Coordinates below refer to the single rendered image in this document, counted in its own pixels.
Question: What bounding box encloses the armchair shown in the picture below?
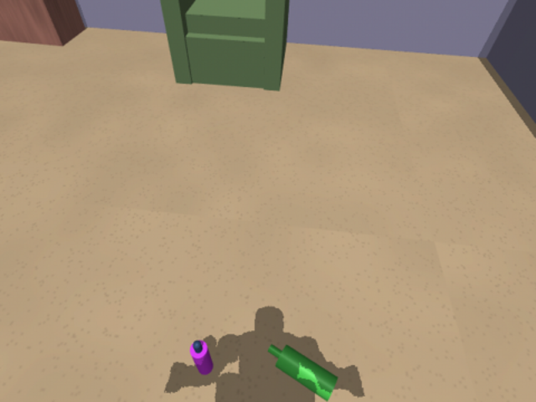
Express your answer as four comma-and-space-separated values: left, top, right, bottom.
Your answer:
160, 0, 290, 91

